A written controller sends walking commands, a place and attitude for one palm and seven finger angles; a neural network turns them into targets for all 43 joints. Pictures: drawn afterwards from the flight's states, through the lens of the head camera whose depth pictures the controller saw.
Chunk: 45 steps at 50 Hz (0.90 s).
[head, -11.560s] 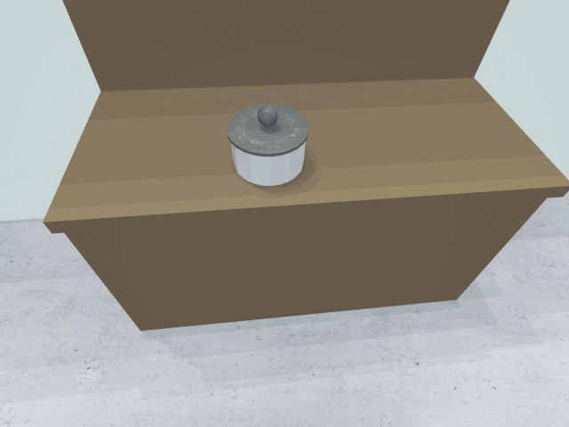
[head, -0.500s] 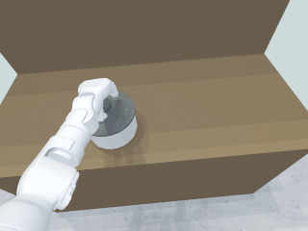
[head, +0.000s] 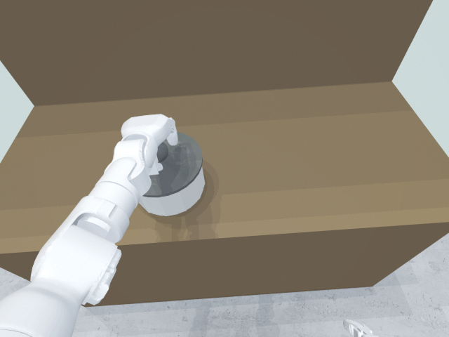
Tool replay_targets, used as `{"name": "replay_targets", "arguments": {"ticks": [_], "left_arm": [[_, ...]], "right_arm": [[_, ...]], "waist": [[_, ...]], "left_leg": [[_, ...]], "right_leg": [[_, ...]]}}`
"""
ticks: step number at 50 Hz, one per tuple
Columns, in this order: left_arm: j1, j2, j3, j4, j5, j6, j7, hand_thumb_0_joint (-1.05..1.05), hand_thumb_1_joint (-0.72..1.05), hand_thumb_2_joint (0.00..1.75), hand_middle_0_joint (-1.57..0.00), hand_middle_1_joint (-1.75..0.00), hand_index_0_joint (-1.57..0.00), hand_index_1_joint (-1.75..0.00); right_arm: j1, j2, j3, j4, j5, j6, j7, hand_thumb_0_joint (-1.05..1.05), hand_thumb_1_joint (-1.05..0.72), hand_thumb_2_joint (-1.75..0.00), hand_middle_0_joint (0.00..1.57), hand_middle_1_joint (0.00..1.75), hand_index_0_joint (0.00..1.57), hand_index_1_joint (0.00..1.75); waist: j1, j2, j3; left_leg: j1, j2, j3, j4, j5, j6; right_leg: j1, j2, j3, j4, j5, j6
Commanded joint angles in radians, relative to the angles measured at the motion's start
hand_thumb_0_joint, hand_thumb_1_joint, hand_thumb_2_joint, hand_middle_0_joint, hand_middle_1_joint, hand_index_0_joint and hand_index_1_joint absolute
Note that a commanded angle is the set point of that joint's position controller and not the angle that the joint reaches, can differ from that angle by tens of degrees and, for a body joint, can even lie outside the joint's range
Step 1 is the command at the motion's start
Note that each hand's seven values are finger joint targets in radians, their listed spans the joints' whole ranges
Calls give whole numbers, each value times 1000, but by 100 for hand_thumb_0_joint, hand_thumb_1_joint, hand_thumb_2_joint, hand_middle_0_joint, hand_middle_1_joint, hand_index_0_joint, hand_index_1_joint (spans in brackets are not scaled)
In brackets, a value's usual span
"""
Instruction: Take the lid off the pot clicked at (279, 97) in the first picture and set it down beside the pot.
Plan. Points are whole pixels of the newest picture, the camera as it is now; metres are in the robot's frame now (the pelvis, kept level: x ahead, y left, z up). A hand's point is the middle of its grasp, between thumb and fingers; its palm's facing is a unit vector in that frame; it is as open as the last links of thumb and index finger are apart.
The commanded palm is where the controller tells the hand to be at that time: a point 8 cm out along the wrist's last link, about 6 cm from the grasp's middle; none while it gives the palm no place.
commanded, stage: close the fingers and squeeze the knob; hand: left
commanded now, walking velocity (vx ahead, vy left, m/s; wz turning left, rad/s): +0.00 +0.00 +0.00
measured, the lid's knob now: (157, 151) +0.48 +0.14 +0.04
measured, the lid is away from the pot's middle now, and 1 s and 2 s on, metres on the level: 0.00 0.00 0.01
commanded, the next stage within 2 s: lift the lid straight up in 1.12 s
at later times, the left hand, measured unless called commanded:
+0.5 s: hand (158, 150) +0.46 +0.13 +0.07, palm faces -0.34 -0.06 -0.94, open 7.4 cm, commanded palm +0.45 +0.14 +0.13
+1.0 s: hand (157, 154) +0.45 +0.14 +0.06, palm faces -0.33 -0.06 -0.94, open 5.7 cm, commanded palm +0.45 +0.13 +0.13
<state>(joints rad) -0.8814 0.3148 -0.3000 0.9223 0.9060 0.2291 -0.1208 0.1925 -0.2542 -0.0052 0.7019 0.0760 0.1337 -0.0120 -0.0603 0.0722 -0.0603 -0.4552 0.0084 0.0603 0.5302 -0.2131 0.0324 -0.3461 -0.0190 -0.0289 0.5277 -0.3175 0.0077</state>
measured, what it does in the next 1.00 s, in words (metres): stands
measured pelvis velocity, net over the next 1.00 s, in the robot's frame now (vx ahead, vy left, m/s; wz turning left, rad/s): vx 0.00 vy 0.00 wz -0.01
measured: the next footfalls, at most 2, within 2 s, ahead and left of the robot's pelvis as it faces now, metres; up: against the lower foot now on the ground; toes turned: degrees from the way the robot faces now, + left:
none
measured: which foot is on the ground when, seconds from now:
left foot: down 0.00-1.00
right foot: down 0.00-1.00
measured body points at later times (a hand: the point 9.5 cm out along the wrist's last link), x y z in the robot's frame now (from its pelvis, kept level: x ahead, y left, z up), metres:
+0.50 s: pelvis +0.01 +0.00 +0.00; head +0.05 -0.03 +0.45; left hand +0.47 +0.14 +0.12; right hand +0.07 -0.27 -0.14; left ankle +0.03 +0.10 -0.73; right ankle -0.04 -0.13 -0.73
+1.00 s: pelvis +0.00 +0.00 +0.00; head +0.04 -0.03 +0.45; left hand +0.46 +0.14 +0.12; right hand +0.10 -0.26 -0.14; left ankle +0.03 +0.10 -0.73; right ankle -0.04 -0.13 -0.73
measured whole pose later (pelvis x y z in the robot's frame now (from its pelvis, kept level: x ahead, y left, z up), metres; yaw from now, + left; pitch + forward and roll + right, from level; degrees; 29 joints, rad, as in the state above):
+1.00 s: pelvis +0.00 +0.00 +0.00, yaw +0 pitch +8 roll +0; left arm -0.86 0.32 -0.29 0.91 0.91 0.22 -0.13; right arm 0.21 -0.26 -0.01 0.71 0.07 0.12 -0.02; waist -0.07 0.08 -0.06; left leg -0.45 0.01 0.06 0.53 -0.22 0.03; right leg -0.34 -0.01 -0.02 0.52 -0.32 0.01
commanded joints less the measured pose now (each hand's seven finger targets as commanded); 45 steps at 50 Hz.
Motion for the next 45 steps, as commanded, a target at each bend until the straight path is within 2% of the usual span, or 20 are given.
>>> {"name": "replay_targets", "arguments": {"ticks": [1, 3, 5, 7, 10, 11, 13, 16, 18, 21, 25, 27, 30, 31, 33, 37, 40, 42, 44, 45], "left_arm": [[-553, 167, 53, -224, 10, 1, 32, 0, 10, 103, -62, -91, -62, -91], [-557, 192, 70, -223, 15, -12, 25, 0, 12, 102, -63, -92, -63, -92], [-518, 163, 49, -140, 22, -1, 22, 0, 15, 100, -64, -94, -64, -94], [-510, 183, 74, -110, 13, 4, 21, 0, 17, 98, -65, -95, -65, -95], [-559, 227, 93, -142, 14, 0, 23, 0, 22, 95, -67, -97, -67, -97], [-546, 202, 78, -146, 14, -4, 21, 0, 23, 94, -68, -98, -68, -98], [-543, 187, 66, -166, 19, -19, 14, 0, 26, 91, -69, -99, -69, -99], [-501, 198, 82, -145, 20, -17, 15, 0, 30, 87, -72, -100, -72, -100], [-490, 240, 114, -148, 18, -25, 14, 0, 33, 85, -73, -101, -73, -101], [-491, 166, 57, -135, 20, -18, 15, 0, 38, 80, -76, -101, -76, -101], [-468, 265, 134, -133, 24, -19, 24, 0, 44, 72, -79, -102, -79, -102], [-473, 196, 89, -167, 9, -23, 14, 0, 39, 79, -76, -100, -79, -102], [-499, 166, 53, -198, 30, -23, 20, 0, 37, 83, -73, -99, -80, -103], [-463, 164, 60, -156, 25, -13, 22, 0, 37, 84, -73, -99, -81, -103], [-507, 238, 111, -194, 20, -19, 26, 0, 38, 85, -73, -98, -83, -104], [-494, 208, 95, -158, 3, -6, 24, 0, 43, 87, -73, -98, -86, -105], [-514, 209, 86, -208, 28, -14, 30, 0, 46, 88, -73, -98, -89, -106], [-493, 169, 71, -213, 16, -18, 23, 0, 49, 89, -73, -98, -92, -107], [-471, 236, 120, -204, 21, -19, 32, 0, 51, 90, -74, -99, -94, -108], [-496, 206, 90, -215, 19, -17, 33, 0, 53, 90, -74, -99, -95, -109]], "right_arm": [[-2, -131, -42, -105, -4, -38, -12, 0, -90, -90, 20, 30, 20, 30], [3, -133, -42, -104, -7, -40, -16, 0, -90, -90, 20, 30, 20, 30], [15, -133, -38, -90, -5, -37, -19, 0, -90, -90, 20, 30, 20, 30], [21, -138, -37, -90, -5, -37, -21, 0, -90, -90, 20, 30, 20, 30], [24, -143, -34, -90, -4, -43, -29, 0, -90, -90, 20, 30, 20, 30], [22, -136, -37, -95, -5, -47, -29, 0, -90, -90, 20, 30, 20, 30], [30, -137, -41, -94, -8, -51, -28, 0, -90, -90, 20, 30, 20, 30], [38, -139, -44, -92, -8, -47, -25, 0, -90, -90, 20, 30, 20, 30], [39, -145, -42, -94, -8, -47, -26, 0, -90, -90, 20, 30, 20, 30], [43, -139, -49, -85, -5, -47, -23, 0, -90, -90, 20, 30, 20, 30], [44, -147, -43, -88, -7, -47, -24, 0, -90, -90, 20, 30, 20, 30], [34, -139, -48, -96, -6, -47, -21, 0, -90, -90, 20, 30, 20, 30], [29, -139, -51, -91, -4, -43, -13, 0, -90, -90, 20, 30, 20, 30], [30, -136, -52, -91, -4, -40, -12, 0, -90, -90, 20, 30, 20, 30], [29, -145, -47, -92, -6, -39, -14, 0, -90, -90, 20, 30, 20, 30], [21, -140, -44, -96, -3, -40, -19, 0, -90, -90, 20, 30, 20, 30], [16, -137, -45, -99, -5, -45, -17, 0, -90, -90, 20, 30, 20, 30], [12, -132, -48, -105, -7, -44, -14, 0, -90, -90, 20, 30, 20, 30], [11, -135, -46, -105, -7, -42, -13, 0, -90, -90, 20, 30, 20, 30], [8, -134, -43, -104, -6, -40, -13, 0, -90, -90, 20, 30, 20, 30]], "waist": [[-32, -60, -415], [-34, -60, -436], [-39, -86, -381], [-37, -132, -336], [-38, -112, -380], [-37, -79, -383], [-40, -86, -416], [-33, -98, -390], [-29, -111, -401], [-41, -92, -355], [-23, -101, -388], [-30, -98, -392], [-36, -63, -398], [-33, -69, -362], [-28, -86, -391], [-33, -123, -373], [-26, -62, -430], [-27, -79, -413], [-16, -65, -423], [-22, -62, -417]], "left_leg": [[378, -10, -49, -8, 246, 42], [394, -9, -52, 0, 267, 43], [359, -10, -51, -6, 240, 43], [305, -7, -49, -15, 207, 44], [316, -12, -42, -20, 195, 46], [331, -12, -41, -17, 212, 45], [357, -11, -44, -6, 244, 47], [335, -10, -37, -7, 256, 47], [322, -13, -34, -7, 262, 49], [332, -7, -33, -5, 256, 48], [320, -15, -33, -7, 262, 51], [327, -12, -32, 1, 291, 49], [376, -6, -41, 2, 308, 45], [361, -3, -39, 1, 291, 45], [347, -7, -38, -5, 272, 48], [319, -8, -36, -8, 255, 49], [383, -8, -44, -3, 293, 45], [379, -3, -45, 5, 320, 46], [382, -5, -47, 1, 315, 45], [380, -6, -46, -4, 300, 43]], "right_leg": [[-24, 37, -13, -54, 360, -37], [-23, 39, -9, -53, 377, -37], [-48, 43, -15, -58, 348, -36], [-38, 40, -13, -66, 330, -36], [-11, 36, 0, -67, 347, -31], [-17, 36, -3, -63, 354, -34], [-16, 39, -4, -62, 380, -34], [-6, 39, -7, -63, 400, -33], [20, 38, 1, -63, 426, -32], [-34, 41, -12, -65, 394, -33], [17, 40, 0, -62, 422, -34], [14, 36, -2, -59, 450, -35], [-33, 44, -16, -55, 420, -36], [-44, 44, -17, -58, 397, -37], [-5, 42, -9, -58, 410, -35], [4, 37, -6, -64, 408, -33], [-11, 40, -11, -54, 413, -37], [-17, 40, -13, -54, 424, -38], [4, 40, -12, -51, 426, -38], [-8, 41, -14, -52, 417, -37]]}}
